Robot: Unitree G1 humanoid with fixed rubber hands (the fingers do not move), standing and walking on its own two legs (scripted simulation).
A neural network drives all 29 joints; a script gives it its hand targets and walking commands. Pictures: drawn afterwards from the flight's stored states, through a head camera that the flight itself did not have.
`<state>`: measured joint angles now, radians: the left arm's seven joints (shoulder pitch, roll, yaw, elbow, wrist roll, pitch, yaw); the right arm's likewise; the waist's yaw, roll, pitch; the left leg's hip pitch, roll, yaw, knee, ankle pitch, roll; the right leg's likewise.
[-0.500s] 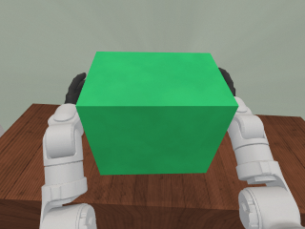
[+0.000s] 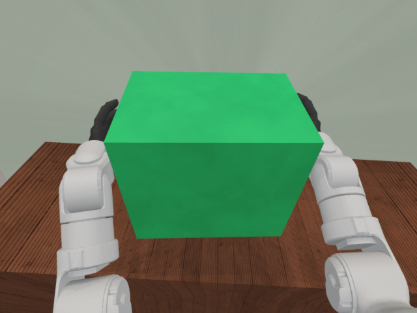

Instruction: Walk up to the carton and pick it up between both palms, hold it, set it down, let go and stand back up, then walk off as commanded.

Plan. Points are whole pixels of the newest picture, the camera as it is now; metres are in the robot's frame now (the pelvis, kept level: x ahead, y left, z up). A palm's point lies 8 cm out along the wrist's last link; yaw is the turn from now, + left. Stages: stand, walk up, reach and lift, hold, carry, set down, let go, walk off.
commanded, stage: hold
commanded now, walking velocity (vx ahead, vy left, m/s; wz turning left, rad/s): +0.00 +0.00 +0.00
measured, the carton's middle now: (210, 157) +0.34 +0.00 +0.19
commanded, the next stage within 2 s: none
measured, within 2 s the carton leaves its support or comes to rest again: neither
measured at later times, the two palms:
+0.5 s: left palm (106, 144) +0.34 +0.18 +0.22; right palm (309, 137) +0.36 -0.19 +0.23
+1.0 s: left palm (104, 144) +0.34 +0.18 +0.22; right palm (309, 137) +0.36 -0.18 +0.23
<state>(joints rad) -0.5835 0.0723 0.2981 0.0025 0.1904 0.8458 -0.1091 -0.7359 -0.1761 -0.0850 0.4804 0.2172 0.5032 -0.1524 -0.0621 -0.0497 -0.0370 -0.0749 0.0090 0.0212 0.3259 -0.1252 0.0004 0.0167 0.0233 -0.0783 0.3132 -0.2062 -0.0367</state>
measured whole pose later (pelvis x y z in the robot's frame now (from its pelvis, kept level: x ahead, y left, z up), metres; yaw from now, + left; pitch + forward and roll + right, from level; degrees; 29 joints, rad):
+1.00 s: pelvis +0.00 +0.00 +0.00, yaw +0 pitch -7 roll +0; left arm -0.57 0.07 0.29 -0.02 0.19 0.85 -0.11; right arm -0.72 -0.18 -0.08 0.44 0.23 0.52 -0.16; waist -0.07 -0.05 -0.03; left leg -0.07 0.01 0.02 0.33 -0.13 0.00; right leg 0.02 0.02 -0.08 0.31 -0.21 -0.04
